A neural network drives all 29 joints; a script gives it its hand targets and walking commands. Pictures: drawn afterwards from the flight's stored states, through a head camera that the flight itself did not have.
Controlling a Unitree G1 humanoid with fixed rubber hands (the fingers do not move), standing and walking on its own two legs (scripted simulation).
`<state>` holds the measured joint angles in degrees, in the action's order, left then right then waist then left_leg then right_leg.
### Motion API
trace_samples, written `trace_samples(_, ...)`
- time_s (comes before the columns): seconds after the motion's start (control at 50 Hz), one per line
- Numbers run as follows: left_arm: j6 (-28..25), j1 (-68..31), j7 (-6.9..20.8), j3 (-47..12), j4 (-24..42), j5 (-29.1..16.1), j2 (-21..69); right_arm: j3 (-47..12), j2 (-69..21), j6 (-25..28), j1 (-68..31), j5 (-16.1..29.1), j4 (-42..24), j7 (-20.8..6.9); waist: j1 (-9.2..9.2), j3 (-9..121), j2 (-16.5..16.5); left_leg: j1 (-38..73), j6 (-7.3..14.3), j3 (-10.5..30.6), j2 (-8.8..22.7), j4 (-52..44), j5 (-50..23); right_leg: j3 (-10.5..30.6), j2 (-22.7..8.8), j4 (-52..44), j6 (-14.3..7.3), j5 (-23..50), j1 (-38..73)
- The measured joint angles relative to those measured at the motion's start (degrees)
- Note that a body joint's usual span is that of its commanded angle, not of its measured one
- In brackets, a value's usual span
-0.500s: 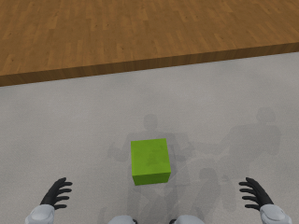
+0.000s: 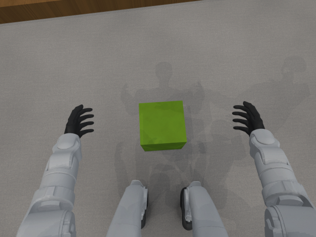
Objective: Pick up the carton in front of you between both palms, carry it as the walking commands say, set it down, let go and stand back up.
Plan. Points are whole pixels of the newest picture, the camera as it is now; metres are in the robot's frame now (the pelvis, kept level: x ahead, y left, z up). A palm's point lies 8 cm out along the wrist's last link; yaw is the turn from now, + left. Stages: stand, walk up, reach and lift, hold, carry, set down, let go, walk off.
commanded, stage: reach and lift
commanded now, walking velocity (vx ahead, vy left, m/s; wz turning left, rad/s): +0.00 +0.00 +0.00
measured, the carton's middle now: (161, 128) +0.48 +0.02 -0.57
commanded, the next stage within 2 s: none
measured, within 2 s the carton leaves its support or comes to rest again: neither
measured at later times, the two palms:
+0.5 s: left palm (104, 97) +0.48 +0.21 -0.16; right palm (221, 89) +0.51 -0.17 -0.16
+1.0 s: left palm (118, 122) +0.46 +0.21 -0.40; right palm (205, 117) +0.49 -0.17 -0.40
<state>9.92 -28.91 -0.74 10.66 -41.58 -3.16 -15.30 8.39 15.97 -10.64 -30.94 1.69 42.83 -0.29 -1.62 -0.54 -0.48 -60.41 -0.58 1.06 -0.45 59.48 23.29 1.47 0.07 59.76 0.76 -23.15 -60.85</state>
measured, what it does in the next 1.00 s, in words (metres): lowers itself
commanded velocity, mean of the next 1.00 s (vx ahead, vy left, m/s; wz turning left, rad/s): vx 0.00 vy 0.00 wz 0.00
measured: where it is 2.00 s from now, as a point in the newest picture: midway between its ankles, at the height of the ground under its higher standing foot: (164, 215)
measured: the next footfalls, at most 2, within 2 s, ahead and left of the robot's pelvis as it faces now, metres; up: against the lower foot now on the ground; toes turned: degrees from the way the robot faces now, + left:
none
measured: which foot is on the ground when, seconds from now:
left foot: down 0.00-1.00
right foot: down 0.00-1.00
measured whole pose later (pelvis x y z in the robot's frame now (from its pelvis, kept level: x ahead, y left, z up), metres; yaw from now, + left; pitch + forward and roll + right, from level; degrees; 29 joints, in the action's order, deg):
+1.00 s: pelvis -0.06 +0.00 -0.24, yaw +1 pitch +48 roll +1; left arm 5.8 -71.8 -6.6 13.0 -52.7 -9.1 -17.4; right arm 7.1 21.2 -6.9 -75.5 7.6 55.5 5.6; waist -2.3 -5.1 -0.3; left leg -126.1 -3.2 2.5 -3.3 108.5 31.0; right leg 3.7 3.4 109.2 2.7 -31.1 -126.6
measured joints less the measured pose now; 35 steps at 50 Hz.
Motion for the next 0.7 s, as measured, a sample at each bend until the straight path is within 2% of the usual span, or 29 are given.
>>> trace_samples(0.2, 2.2, -24.0, -1.8, 3.8, -7.1, -0.7, -0.3, 2.7, 2.2, -2.3, -25.6, 0.5, 9.4, 0.7, -0.86, -1.1, -0.2, -15.9, -0.7, 0.2, 0.1, 2.2, -4.8, 0.3, 0.5, 2.0, 0.1, 5.0, -15.9)
trace_samples(0.36, 2.6, -39.9, -2.3, 9.3, -11.1, 3.1, 0.9, 6.9, 2.9, -2.6, -43.0, -3.1, 15.8, 0.3, -1.47, -2.4, -0.4, -25.3, -0.9, 0.2, 0.1, 4.5, -5.8, 0.6, 0.9, 4.4, 0.1, 6.0, -25.4)
trace_samples(0.44, 1.1, -41.4, -2.2, 12.0, -9.8, 5.7, 2.2, 9.1, 1.9, -1.1, -45.0, -5.6, 15.3, 0.3, -1.31, -2.1, -0.4, -28.1, -0.9, 0.3, 0.0, 4.3, -5.6, 0.7, 0.9, 4.3, 0.1, 5.7, -28.2)
trace_samples(0.54, -2.3, -38.8, -1.8, 14.4, -9.2, 7.7, 4.3, 11.4, -0.2, 2.1, -42.4, -7.7, 14.3, 0.6, -1.24, 1.2, -0.5, -32.5, -0.8, 0.3, -0.1, 5.8, -4.0, 1.0, 1.1, 5.9, 0.2, 4.1, -32.7)
trace_samples(0.7, -6.7, -34.8, -2.1, 14.2, -10.9, 7.1, 5.1, 11.1, -2.4, 5.9, -37.1, -7.5, 13.6, 2.3, -0.87, 7.0, -0.5, -45.8, -1.4, 0.9, -1.1, 18.3, 1.4, 2.1, 1.9, 18.4, 0.9, -1.6, -45.9)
